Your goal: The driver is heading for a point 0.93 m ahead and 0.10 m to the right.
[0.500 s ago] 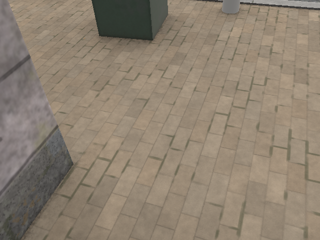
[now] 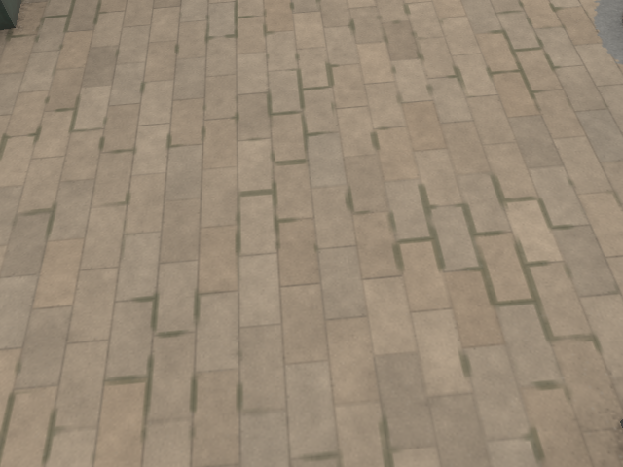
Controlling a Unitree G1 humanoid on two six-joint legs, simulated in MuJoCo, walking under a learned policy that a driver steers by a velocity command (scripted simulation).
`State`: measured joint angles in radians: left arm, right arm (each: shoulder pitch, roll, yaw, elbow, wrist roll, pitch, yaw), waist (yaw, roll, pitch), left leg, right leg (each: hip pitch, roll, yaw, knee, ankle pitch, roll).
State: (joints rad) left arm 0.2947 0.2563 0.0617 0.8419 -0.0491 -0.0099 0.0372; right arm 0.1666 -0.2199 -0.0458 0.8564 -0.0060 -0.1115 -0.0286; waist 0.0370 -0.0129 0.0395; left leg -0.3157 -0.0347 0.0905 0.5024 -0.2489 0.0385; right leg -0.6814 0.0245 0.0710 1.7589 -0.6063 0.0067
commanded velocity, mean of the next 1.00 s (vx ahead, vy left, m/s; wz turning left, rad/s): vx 0.47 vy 0.00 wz -0.37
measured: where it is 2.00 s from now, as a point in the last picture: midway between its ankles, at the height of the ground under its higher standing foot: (419, 191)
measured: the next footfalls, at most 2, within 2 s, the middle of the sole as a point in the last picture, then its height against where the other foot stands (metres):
right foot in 0.20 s outside the picture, level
left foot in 0.58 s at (308, 450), level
